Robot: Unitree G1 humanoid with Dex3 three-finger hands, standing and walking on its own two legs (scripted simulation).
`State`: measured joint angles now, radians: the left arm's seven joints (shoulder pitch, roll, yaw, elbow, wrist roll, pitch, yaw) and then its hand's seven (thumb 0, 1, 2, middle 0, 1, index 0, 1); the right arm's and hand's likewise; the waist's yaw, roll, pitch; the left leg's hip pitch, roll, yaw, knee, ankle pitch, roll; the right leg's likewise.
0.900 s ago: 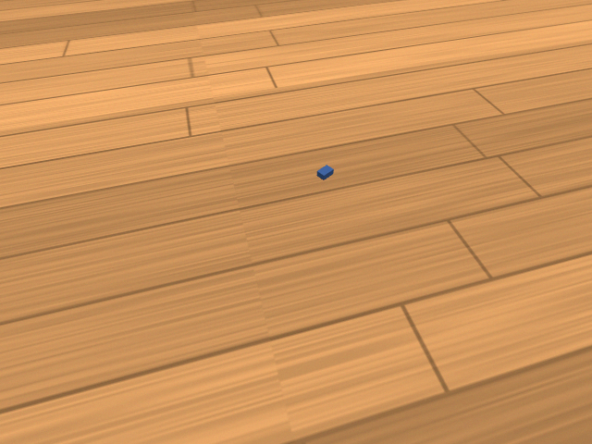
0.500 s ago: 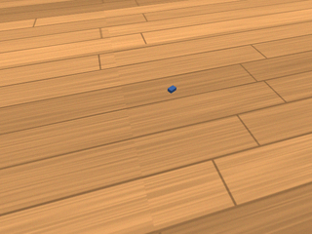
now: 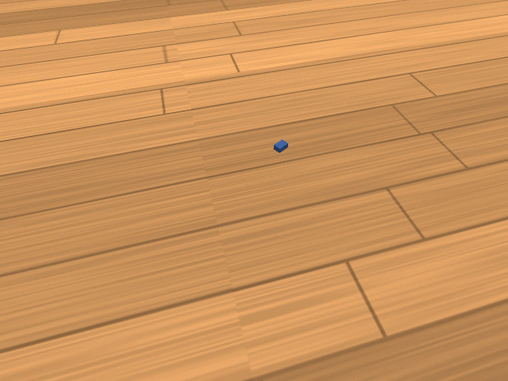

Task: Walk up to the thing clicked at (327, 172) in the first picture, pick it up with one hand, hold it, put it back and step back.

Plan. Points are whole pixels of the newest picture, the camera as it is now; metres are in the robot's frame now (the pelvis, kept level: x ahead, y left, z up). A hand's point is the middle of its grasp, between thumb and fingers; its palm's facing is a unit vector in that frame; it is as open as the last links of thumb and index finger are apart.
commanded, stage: stand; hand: left
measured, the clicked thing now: (280, 146) +1.47 -0.18 -0.77
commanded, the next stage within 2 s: walk up in 0.22 s
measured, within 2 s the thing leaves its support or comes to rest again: neither
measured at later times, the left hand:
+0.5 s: hand out of the picture +0.12 +0.26 -0.15, palm faces +0.11 -0.92 -0.38, open 7.4 cm
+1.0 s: hand (199, 365) +0.19 +0.12 -0.19, palm faces +0.30 -0.91 -0.29, open 7.4 cm
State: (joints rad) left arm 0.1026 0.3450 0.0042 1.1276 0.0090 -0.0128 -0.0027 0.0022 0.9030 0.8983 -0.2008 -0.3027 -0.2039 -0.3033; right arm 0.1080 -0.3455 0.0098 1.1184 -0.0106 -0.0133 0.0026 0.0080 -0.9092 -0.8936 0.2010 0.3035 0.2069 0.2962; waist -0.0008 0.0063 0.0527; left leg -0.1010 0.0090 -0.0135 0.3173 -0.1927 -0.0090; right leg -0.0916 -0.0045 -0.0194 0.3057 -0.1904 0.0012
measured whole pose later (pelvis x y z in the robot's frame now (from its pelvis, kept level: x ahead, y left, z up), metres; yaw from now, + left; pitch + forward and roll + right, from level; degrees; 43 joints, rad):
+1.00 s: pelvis +0.26 -0.14 -0.04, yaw +19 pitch -5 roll +3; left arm 0.33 0.43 0.08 0.86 0.04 0.05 -0.12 0.01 0.90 0.90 -0.20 -0.30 -0.20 -0.30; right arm 0.27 -0.39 -0.04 0.83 0.01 -0.08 -0.04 0.01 -0.91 -0.89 0.21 0.30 0.21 0.30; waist 0.06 -0.11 0.08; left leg -0.34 0.00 0.09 0.65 -0.23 0.05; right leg -0.39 -0.07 0.01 1.21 -0.46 0.01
